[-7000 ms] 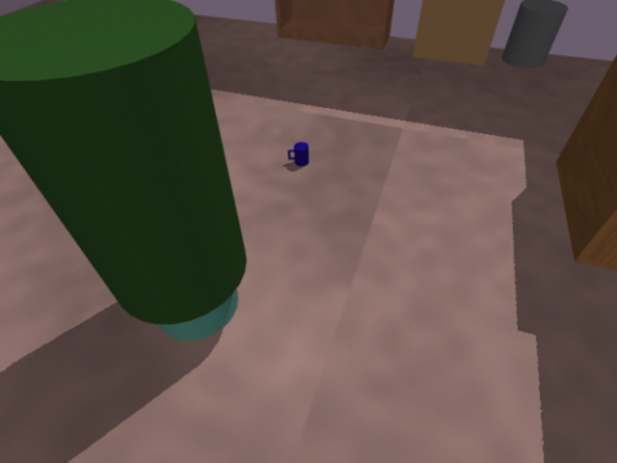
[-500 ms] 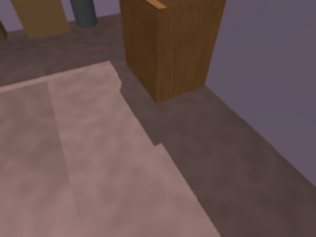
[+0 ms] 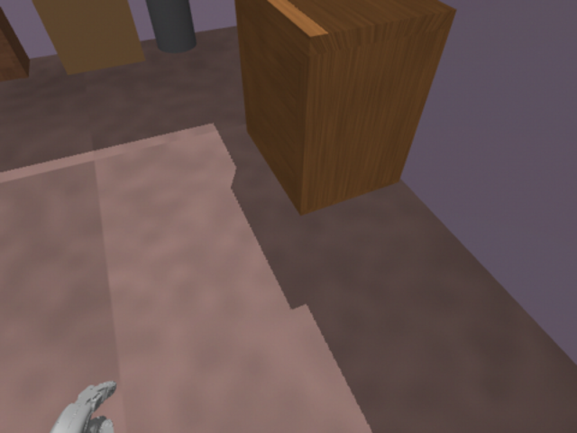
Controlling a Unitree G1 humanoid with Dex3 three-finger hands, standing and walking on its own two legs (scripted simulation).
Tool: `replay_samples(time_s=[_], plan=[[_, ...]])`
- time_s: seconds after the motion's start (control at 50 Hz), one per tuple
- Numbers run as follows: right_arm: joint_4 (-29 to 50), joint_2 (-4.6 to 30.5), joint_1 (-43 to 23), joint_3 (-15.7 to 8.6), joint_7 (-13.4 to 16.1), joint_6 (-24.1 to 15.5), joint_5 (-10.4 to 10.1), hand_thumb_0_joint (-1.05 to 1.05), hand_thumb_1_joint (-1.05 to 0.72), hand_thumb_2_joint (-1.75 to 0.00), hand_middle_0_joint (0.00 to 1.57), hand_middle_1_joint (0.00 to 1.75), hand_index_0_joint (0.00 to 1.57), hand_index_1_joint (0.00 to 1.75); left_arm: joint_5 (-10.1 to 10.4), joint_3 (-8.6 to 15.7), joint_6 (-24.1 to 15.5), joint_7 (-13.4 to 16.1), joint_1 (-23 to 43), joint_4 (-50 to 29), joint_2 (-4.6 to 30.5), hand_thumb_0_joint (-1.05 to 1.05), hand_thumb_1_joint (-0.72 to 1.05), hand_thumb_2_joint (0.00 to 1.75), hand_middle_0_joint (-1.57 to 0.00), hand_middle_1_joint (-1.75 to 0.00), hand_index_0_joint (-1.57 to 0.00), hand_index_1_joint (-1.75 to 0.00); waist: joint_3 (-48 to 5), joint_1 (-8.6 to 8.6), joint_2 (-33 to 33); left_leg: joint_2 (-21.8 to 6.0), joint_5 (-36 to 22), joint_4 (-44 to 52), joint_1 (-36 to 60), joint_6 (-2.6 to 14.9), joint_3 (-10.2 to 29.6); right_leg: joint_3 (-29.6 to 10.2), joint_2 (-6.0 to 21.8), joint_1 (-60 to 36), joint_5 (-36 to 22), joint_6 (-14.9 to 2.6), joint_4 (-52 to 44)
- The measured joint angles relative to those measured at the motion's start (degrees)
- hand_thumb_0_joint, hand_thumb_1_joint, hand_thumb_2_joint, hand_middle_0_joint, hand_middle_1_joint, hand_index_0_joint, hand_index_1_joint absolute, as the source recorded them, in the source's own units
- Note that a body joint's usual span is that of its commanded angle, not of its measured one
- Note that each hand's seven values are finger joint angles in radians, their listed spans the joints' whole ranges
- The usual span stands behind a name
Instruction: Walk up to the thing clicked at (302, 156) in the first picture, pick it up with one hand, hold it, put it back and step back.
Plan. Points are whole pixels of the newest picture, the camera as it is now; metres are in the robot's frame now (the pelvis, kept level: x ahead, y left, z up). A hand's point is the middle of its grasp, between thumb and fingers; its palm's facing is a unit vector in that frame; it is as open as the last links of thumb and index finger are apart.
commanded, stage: walk up
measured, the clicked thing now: out of the picture +0.93 +1.25 -0.72
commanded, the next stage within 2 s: none
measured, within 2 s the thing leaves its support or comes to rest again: neither
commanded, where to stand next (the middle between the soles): +0.27 -0.01 m, yaw +53 degrees
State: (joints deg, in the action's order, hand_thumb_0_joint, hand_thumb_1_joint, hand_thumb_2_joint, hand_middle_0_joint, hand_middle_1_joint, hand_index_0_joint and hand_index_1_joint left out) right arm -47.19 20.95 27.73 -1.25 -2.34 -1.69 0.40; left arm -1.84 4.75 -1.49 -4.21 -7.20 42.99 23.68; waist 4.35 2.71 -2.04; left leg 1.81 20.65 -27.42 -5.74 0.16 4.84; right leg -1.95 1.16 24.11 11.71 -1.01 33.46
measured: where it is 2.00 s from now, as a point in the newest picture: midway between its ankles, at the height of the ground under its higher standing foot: outside the picture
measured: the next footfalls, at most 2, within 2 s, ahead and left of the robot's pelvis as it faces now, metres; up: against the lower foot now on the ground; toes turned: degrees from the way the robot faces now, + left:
right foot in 0.02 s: +0.15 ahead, -0.13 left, +0.00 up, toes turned +3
left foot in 0.40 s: +0.23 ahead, +0.11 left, +0.00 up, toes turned +23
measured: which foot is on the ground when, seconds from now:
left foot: down 0.00-0.04, up 0.06-0.38, down 0.40-0.72, up 0.74-1.00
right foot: up 0.00-0.00, down 0.02-0.40, up 0.42-0.70, down 0.72-1.00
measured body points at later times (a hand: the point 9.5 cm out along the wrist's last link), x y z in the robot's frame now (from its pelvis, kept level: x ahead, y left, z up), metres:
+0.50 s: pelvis +0.17 -0.04 -0.02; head +0.18 +0.01 +0.42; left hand +0.11 +0.30 -0.15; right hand +0.38 -0.32 -0.08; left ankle +0.20 +0.09 -0.73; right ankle +0.16 -0.15 -0.67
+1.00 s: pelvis +0.22 -0.09 -0.03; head +0.26 -0.07 +0.42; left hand +0.06 +0.22 -0.11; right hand +0.52 -0.27 -0.14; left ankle +0.15 +0.03 -0.72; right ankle +0.35 -0.19 -0.73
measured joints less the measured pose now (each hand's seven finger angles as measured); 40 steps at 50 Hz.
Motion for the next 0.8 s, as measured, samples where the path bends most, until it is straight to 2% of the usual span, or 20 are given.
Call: replay_samples(time_s=[0.02,0.04,0.08,0.12,0.16,0.22,0.3,0.34,0.38,0.4,0.42,0.46,0.5,0.54,0.62,0.66,0.7,0.74,0.78,0.8], plan=[[0.29,0.18,0.73,0.12,0.23,-0.03,-0.15,0.01,-0.90,-0.90,0.21,0.30,0.21,0.30,-0.05,-0.15,-0.48,0.07,0.31,-0.97,-0.09,0.00,0.91,0.90,-0.20,-0.30,-0.20,-0.30,-0.43,-0.14,-0.07,0.15,1.99,-2.65,-0.71,-0.31,1.01,-0.22,-0.24,-1.88,-1.55,-0.59,-2.98],[0.18,0.55,0.53,0.10,0.52,0.02,-0.38,0.01,-0.90,-0.90,0.21,0.30,0.21,0.30,-0.24,-0.15,-1.02,0.40,0.82,-1.66,-0.63,0.00,0.91,0.90,-0.20,-0.30,-0.20,-0.30,-0.27,-0.29,0.66,-0.48,3.61,-7.74,-2.51,0.10,1.26,0.79,-0.63,-2.14,-3.34,-0.25,-2.35],[-0.84,1.05,-1.41,-0.10,1.19,0.56,-0.49,0.01,-0.90,-0.90,0.20,0.30,0.21,0.30,-0.36,-0.75,-1.35,0.90,1.64,-2.38,-1.96,0.00,0.91,0.90,-0.20,-0.30,-0.20,-0.30,0.52,0.16,1.78,-1.26,5.97,-20.66,-8.01,0.92,-0.50,3.77,-0.24,-3.12,-0.64,-0.11,-0.03],[-1.49,1.92,-3.23,-0.40,1.19,0.60,-0.52,0.01,-0.90,-0.90,0.20,0.30,0.21,0.30,-0.24,-1.53,-1.26,0.84,1.37,-2.76,-3.27,0.00,0.91,0.90,-0.20,-0.30,-0.20,-0.30,0.80,-0.22,2.27,-1.61,4.16,-29.34,-13.13,1.21,-3.32,5.84,0.59,-5.62,0.70,-0.52,-1.28],[-1.54,2.89,-4.52,-0.79,0.78,0.14,-0.75,0.01,-0.91,-0.90,0.20,0.30,0.21,0.30,-0.06,-1.99,-1.19,0.74,0.15,-2.86,-4.07,0.00,0.90,0.90,-0.20,-0.30,-0.20,-0.30,0.61,-1.00,2.60,-2.53,1.33,-31.97,-16.94,1.07,-5.37,7.65,0.98,-8.61,0.91,-0.73,-4.05],[-0.19,4.13,-5.57,-1.36,-0.01,-0.49,-0.13,0.01,-0.91,-0.90,0.20,0.30,0.20,0.30,0.29,-1.95,-0.93,0.56,-2.43,-2.45,-3.64,0.00,0.90,0.90,-0.20,-0.30,-0.20,-0.30,0.00,-2.28,2.41,-4.42,-2.22,-28.00,-20.43,0.66,-6.74,10.25,0.96,-12.12,1.79,-0.97,-6.66],[1.59,4.72,-7.32,-2.34,-0.36,-0.69,0.08,0.01,-0.91,-0.90,0.20,0.30,0.20,0.30,-0.25,-0.94,-0.11,0.16,-5.70,-2.25,-1.05,0.00,0.90,0.90,-0.20,-0.30,-0.20,-0.30,0.41,-4.11,0.96,-5.96,-4.87,-18.61,-22.34,0.60,-8.08,13.64,1.05,-14.51,5.60,-1.25,-5.19],[2.23,4.79,-7.93,-2.72,-0.17,-0.86,-0.05,0.01,-0.91,-0.90,0.20,0.30,0.20,0.30,-0.53,-0.44,0.78,-0.16,-7.17,-2.20,0.57,0.00,0.90,0.90,-0.20,-0.30,-0.20,-0.30,0.78,-5.24,-0.14,-5.83,-7.08,-14.73,-21.76,0.69,-9.31,15.07,1.43,-15.07,8.52,-1.11,-2.69],[3.42,5.28,-7.71,-2.94,0.43,-1.63,-0.16,0.01,-0.91,-0.90,0.20,0.30,0.20,0.30,-0.47,-0.05,1.93,-0.39,-8.92,-2.08,2.07,0.00,0.90,0.90,-0.20,-0.30,-0.20,-0.30,0.63,-6.09,-1.33,-4.51,-10.03,-9.81,-19.08,1.51,-10.63,15.93,2.53,-14.48,12.91,-0.77,2.56],[4.09,5.77,-7.68,-3.10,0.98,-2.21,0.00,0.01,-0.91,-0.90,0.20,0.30,0.20,0.30,-0.32,0.13,2.41,-0.26,-9.88,-1.90,2.59,0.00,0.90,0.90,-0.20,-0.30,-0.20,-0.30,0.45,-6.22,-1.93,-3.49,-8.64,-8.90,-17.99,2.47,-10.56,15.52,3.46,-12.82,15.36,-0.96,7.61],[4.70,5.79,-8.14,-3.28,1.82,-2.49,0.33,0.01,-0.91,-0.90,0.20,0.30,0.20,0.30,-0.25,0.41,3.07,0.01,-9.98,-1.24,2.90,0.00,0.90,0.90,-0.20,-0.30,-0.20,-0.30,0.99,-5.94,-2.82,-2.60,-7.04,-11.19,-18.62,2.68,-10.36,13.21,3.77,-10.27,17.00,-0.82,14.27],[5.89,5.65,-8.95,-2.97,3.20,-2.44,-0.18,0.01,-0.91,-0.90,0.20,0.30,0.20,0.30,-0.14,0.08,4.32,0.42,-9.83,-0.10,3.16,0.00,0.91,0.90,-0.20,-0.30,-0.20,-0.30,2.17,-5.21,-3.33,-1.97,-5.31,-14.13,-18.97,2.78,-9.18,7.73,1.85,-4.52,18.45,-0.20,27.24],[6.38,4.83,-9.25,-2.24,4.20,-2.21,-0.60,0.01,-0.91,-0.90,0.20,0.30,0.20,0.30,-0.17,-0.48,4.76,0.55,-9.97,0.42,3.53,0.01,0.91,0.90,-0.19,-0.30,-0.20,-0.30,2.61,-4.82,-4.12,-1.51,-5.18,-13.45,-17.61,2.32,-8.06,4.71,1.76,0.12,17.46,-0.02,33.44],[6.67,4.28,-8.92,-1.49,4.47,-1.99,-0.52,0.01,-0.90,-0.90,0.20,0.30,0.21,0.30,0.08,-0.76,4.54,0.48,-10.16,0.50,3.49,0.01,0.91,0.90,-0.19,-0.30,-0.20,-0.30,2.49,-4.57,-4.22,-1.43,-5.08,-12.70,-16.57,1.51,-6.47,3.15,2.88,3.07,15.96,0.08,32.47],[7.26,4.16,-8.56,-0.55,3.77,-1.07,0.49,0.01,-0.90,-0.90,0.20,0.30,0.21,0.30,1.10,-0.96,3.89,0.84,-9.96,0.37,2.56,0.00,0.91,0.90,-0.20,-0.30,-0.20,-0.30,2.46,-3.88,-2.32,-1.90,-3.56,-14.52,-16.86,-0.06,-2.10,1.56,4.33,4.69,14.11,0.04,23.87],[7.76,4.26,-8.83,-0.45,3.41,-0.33,0.86,0.01,-0.90,-0.90,0.20,0.30,0.21,0.30,1.63,-1.14,3.39,1.43,-9.58,0.20,2.02,0.00,0.91,0.90,-0.20,-0.30,-0.20,-0.30,2.63,-3.50,-0.78,-2.12,-2.39,-16.85,-18.18,-1.04,0.44,1.53,4.05,3.92,12.44,-0.20,19.70],[8.29,4.46,-9.24,-0.51,3.18,0.82,0.76,0.01,-0.90,-0.90,0.20,0.30,0.21,0.30,1.79,-1.38,2.57,2.15,-9.53,-0.20,1.71,0.00,0.91,0.90,-0.20,-0.30,-0.20,-0.30,2.40,-3.45,0.73,-2.07,-0.70,-20.22,-20.10,-1.92,2.88,2.14,3.27,1.42,7.83,-0.67,13.37],[8.10,4.62,-10.64,-1.04,3.50,2.39,0.46,0.01,-0.90,-0.90,0.20,0.30,0.21,0.30,1.08,-1.58,1.65,2.95,-9.31,-0.37,1.12,0.00,0.91,0.90,-0.20,-0.30,-0.20,-0.30,2.38,-3.81,2.29,-1.27,2.96,-26.29,-23.13,-0.52,4.65,3.44,3.35,1.50,8.01,2.48,13.94],[7.16,4.44,-12.36,-1.75,3.93,3.81,0.54,0.01,-0.90,-0.90,0.20,0.30,0.21,0.30,0.69,-2.52,1.69,3.38,-8.26,0.22,0.29,0.00,0.90,0.90,-0.20,-0.30,-0.20,-0.30,2.81,-3.97,2.87,0.89,8.64,-35.11,-26.03,-0.06,3.62,4.59,5.07,1.61,9.33,3.27,15.67],[6.76,4.67,-13.01,-2.04,3.71,4.12,0.54,0.01,-0.90,-0.90,0.20,0.30,0.21,0.30,0.65,-2.93,1.66,3.58,-7.66,0.58,-0.32,0.00,0.90,0.90,-0.20,-0.30,-0.20,-0.30,3.10,-4.09,3.40,1.19,8.63,-38.60,-27.00,-0.14,2.46,5.22,5.79,1.04,9.24,3.16,15.16]])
